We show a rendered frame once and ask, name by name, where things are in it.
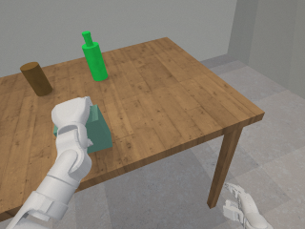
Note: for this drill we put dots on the left robot upper arm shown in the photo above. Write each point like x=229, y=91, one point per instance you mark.
x=28, y=224

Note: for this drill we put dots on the right robot forearm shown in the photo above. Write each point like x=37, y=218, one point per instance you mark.
x=254, y=220

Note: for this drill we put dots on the left robot hand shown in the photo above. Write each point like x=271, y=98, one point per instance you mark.
x=74, y=110

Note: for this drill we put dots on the sponge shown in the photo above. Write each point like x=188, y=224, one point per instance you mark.
x=97, y=131

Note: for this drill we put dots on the right robot hand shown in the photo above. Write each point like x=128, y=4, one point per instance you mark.
x=244, y=205

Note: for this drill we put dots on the table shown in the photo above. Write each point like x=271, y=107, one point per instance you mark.
x=157, y=101

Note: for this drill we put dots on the left robot forearm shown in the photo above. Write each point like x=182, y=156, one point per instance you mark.
x=51, y=198

